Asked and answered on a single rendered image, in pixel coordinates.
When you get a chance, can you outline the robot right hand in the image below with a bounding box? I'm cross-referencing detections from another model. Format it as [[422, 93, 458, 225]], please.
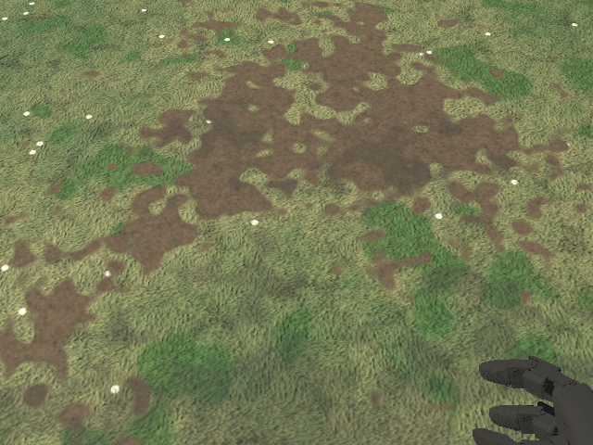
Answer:
[[473, 356, 593, 445]]

